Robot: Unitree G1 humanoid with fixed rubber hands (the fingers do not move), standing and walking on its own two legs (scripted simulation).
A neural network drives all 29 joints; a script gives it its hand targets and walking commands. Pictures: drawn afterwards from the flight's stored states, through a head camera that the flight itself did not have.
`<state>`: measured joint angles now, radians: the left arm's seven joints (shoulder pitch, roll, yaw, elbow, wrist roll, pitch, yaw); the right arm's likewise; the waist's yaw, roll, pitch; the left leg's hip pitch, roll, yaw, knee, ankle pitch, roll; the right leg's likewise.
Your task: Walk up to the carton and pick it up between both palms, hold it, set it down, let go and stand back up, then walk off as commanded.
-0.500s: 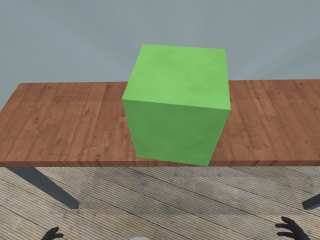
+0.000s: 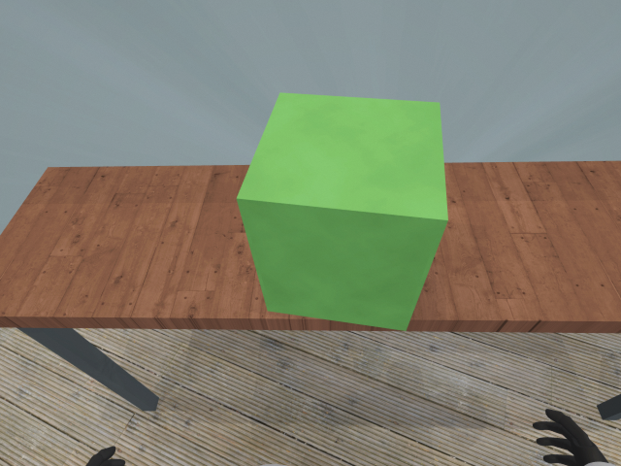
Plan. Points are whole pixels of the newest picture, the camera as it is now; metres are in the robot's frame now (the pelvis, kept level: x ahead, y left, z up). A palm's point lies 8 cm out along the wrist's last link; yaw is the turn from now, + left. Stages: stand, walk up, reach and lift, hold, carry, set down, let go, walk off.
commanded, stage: walk up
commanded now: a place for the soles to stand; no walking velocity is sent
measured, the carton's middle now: (345, 216) +0.41 -0.01 +0.07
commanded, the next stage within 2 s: reach and lift in 0.16 s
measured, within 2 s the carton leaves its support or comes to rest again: neither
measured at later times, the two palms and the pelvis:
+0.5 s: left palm (153, 408) +0.19 +0.25 -0.06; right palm out of the picture +0.12 -0.32 -0.07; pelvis -0.02 -0.04 +0.00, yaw -6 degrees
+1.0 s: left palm (145, 417) +0.17 +0.24 -0.03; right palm out of the picture +0.12 -0.25 -0.02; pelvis -0.02 -0.01 +0.01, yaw -8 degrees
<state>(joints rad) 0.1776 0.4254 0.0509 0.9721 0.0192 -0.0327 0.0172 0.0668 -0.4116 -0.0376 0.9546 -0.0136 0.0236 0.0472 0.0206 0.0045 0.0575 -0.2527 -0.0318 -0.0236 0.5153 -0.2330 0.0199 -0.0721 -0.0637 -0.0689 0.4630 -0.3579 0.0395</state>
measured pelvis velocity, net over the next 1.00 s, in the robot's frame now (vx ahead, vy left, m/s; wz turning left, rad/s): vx -0.02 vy -0.01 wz -0.13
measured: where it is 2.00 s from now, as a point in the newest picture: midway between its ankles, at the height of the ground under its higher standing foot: outside the picture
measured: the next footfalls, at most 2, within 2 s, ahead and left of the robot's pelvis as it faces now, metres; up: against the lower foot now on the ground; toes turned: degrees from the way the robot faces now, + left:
none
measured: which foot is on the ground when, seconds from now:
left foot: down 0.00-1.00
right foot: down 0.00-1.00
